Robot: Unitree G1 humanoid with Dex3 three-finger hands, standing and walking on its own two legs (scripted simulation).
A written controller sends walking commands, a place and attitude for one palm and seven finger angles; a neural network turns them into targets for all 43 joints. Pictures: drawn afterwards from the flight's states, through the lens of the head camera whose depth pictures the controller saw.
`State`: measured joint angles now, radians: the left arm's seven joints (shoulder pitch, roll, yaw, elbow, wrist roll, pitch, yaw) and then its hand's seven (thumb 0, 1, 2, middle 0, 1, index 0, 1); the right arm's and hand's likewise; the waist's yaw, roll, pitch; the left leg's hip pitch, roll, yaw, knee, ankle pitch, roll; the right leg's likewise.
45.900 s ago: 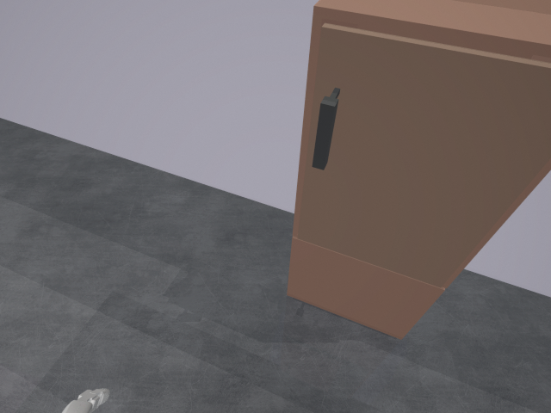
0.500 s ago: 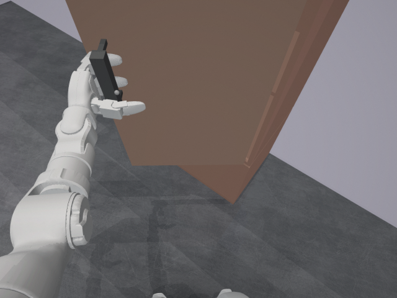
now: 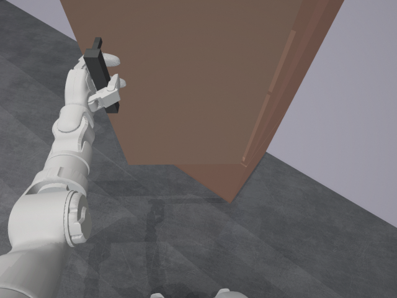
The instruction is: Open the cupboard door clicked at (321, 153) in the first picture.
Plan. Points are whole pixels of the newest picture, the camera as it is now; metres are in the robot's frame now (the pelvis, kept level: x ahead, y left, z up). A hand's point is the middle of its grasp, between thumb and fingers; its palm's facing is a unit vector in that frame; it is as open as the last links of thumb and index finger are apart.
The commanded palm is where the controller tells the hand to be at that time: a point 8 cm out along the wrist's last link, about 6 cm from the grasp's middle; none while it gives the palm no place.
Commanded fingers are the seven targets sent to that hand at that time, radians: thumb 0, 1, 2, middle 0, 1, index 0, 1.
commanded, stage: pull the door open along its arc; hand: left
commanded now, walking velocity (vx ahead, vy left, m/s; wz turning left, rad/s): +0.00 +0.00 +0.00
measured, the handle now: (105, 77) +0.54 +0.16 +0.12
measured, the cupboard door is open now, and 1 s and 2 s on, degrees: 38 80 77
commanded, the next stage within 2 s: open thumb and fingers to let go in 1.00 s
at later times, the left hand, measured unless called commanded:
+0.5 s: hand (118, 126) +0.41 +0.12 +0.12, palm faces -0.04 -1.00 +0.03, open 6.1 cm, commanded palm +0.35 +0.16 +0.12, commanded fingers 0.00 0.90 0.90 -0.40 -1.35 -0.40 -1.35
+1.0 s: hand (177, 204) +0.25 +0.02 +0.13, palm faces +0.19 -0.98 -0.01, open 6.3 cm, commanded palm +0.19 +0.06 +0.12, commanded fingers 0.00 0.90 0.90 -0.40 -1.35 -0.40 -1.35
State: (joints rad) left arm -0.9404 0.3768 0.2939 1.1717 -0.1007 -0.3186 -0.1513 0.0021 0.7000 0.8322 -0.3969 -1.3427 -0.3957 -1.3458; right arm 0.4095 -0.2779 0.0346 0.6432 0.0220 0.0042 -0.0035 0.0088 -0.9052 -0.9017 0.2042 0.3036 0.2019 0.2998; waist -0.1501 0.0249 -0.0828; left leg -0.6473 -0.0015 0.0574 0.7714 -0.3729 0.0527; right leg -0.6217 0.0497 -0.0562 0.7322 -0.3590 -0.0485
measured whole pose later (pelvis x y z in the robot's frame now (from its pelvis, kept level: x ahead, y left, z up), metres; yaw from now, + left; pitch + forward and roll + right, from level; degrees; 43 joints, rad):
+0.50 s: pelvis +0.01 +0.00 +0.01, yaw -1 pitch +9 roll +0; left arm -0.39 0.18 0.16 0.52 -0.19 -0.20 -0.09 0.01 0.68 0.72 -0.37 -1.35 -0.36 -1.35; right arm 0.37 -0.25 0.01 0.58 0.05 0.00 0.03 0.01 -0.91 -0.90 0.20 0.30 0.20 0.30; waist -0.06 0.04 -0.11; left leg -0.47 0.00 0.09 0.68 -0.37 0.05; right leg -0.46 0.05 -0.02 0.66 -0.36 -0.05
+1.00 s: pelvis +0.01 -0.04 +0.01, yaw +2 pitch +0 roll +0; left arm 0.27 -0.01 -0.34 -0.28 -0.02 0.14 0.45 0.02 0.63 0.68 -0.35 -1.32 -0.38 -1.35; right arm 0.11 -0.15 0.06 0.52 -0.02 0.13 0.07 0.01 -0.90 -0.90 0.20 0.30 0.20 0.30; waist -0.02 0.06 -0.08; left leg -0.28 0.00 0.02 0.65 -0.36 0.00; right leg -0.26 0.06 -0.08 0.63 -0.37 -0.10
